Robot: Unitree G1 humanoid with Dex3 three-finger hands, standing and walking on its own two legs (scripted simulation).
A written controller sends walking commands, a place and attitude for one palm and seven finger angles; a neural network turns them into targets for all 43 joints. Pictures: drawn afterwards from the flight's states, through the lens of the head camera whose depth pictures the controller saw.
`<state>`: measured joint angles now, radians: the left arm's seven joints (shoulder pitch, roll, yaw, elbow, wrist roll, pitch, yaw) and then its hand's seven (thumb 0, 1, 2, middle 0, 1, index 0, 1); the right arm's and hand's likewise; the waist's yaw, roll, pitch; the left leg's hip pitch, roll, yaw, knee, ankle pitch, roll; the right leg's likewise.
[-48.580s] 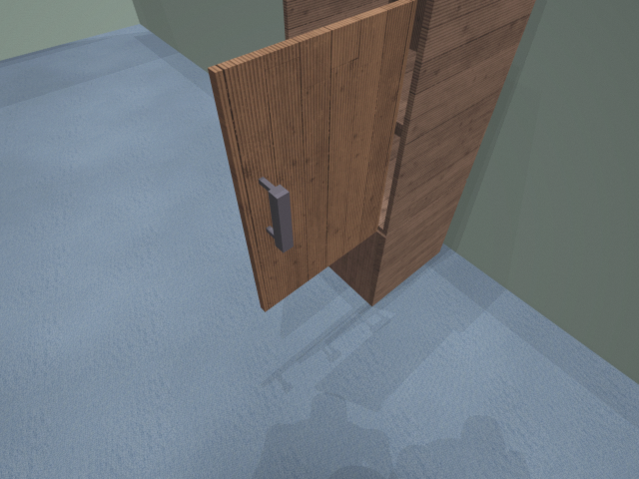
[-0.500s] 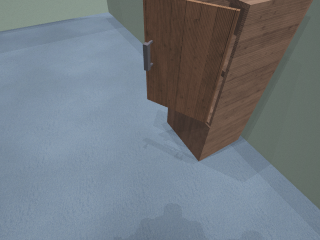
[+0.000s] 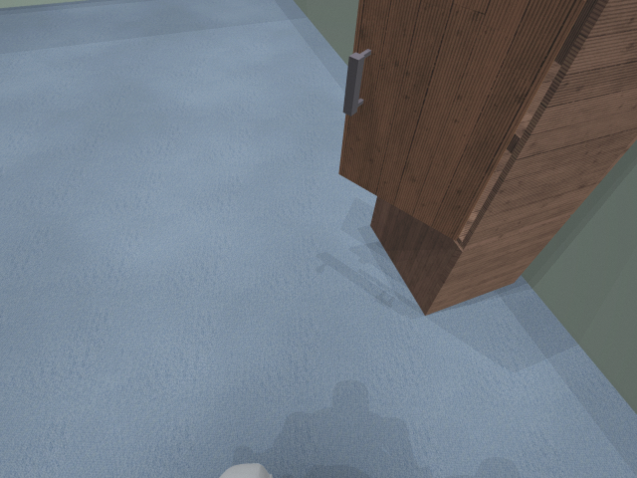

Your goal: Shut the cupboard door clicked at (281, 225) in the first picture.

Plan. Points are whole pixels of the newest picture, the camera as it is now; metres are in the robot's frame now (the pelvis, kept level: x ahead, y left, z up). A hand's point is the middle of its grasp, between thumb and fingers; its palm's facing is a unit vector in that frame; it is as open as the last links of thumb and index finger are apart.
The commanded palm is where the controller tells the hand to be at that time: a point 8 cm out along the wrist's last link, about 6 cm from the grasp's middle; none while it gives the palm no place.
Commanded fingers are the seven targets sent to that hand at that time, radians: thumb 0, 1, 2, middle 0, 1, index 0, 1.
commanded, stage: walk to a spot facing it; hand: left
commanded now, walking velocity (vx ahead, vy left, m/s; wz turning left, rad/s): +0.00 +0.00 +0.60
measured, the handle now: (358, 82) +0.92 -0.06 -0.01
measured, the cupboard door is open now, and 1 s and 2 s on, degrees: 30 30 30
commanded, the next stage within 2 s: turn to face it in 1.98 s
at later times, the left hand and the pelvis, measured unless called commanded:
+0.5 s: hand out of the picture +0.03 +0.22 -0.15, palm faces +0.30 -0.90 -0.31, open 7.3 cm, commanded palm none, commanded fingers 0.00 0.90 0.90 -0.20 -0.30 -0.20 -0.30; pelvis +0.01 -0.01 +0.00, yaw +20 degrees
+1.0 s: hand out of the picture +0.02 +0.24 -0.15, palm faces +0.58 -0.76 -0.29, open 7.3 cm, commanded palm none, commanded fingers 0.00 0.90 0.90 -0.20 -0.30 -0.20 -0.30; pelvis +0.08 +0.01 -0.01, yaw +38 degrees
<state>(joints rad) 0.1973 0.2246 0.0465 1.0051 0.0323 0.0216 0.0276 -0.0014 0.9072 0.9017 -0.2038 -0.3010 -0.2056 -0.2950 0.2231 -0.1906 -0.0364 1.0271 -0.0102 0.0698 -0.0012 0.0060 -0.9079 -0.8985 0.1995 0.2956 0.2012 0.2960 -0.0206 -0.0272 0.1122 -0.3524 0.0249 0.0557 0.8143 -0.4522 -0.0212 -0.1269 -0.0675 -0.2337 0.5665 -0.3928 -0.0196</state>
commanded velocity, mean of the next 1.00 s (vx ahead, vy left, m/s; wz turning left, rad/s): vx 0.11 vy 0.00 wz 0.60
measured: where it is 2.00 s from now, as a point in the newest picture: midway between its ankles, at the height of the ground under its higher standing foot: (248, 457)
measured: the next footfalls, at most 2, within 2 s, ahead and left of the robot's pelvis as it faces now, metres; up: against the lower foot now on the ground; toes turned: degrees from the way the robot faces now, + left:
right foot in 0.38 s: +0.06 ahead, -0.13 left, +0.00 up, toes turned +14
left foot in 0.66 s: +0.01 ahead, +0.14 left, +0.00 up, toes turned +30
